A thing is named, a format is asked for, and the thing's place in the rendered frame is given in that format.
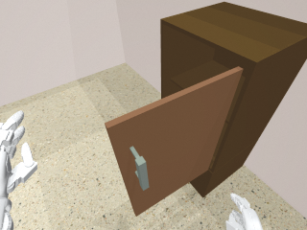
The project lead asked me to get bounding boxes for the robot right hand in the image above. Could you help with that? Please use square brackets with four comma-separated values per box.
[225, 193, 263, 230]

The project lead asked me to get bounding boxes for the left robot forearm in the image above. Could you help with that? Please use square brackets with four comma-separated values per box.
[0, 197, 14, 230]

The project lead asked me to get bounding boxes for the robot left hand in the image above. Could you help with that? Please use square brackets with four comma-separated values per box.
[0, 110, 37, 198]

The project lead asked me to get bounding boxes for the cupboard door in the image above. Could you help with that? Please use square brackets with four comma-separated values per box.
[105, 66, 244, 217]

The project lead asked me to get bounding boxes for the handle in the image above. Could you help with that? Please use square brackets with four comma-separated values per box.
[130, 146, 150, 191]

